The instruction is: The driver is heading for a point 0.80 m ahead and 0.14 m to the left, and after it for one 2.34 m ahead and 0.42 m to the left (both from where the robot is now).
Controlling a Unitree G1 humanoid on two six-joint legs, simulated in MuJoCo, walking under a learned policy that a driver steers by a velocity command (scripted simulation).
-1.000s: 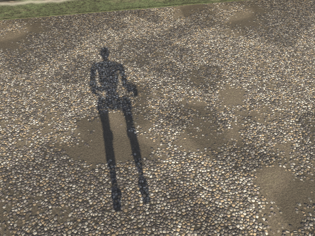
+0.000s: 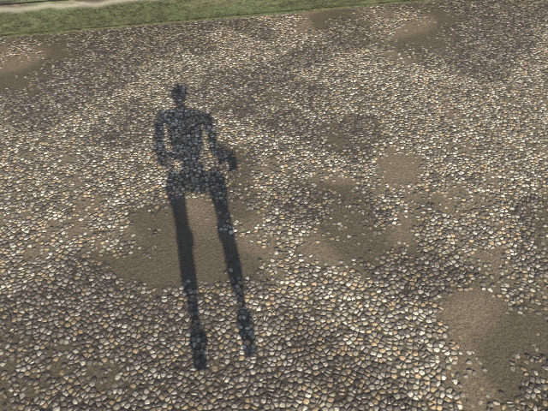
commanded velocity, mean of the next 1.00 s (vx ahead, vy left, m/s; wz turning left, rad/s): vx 0.50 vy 0.00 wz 0.00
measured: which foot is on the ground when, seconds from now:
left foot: down 0.00-1.00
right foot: down 0.00-1.00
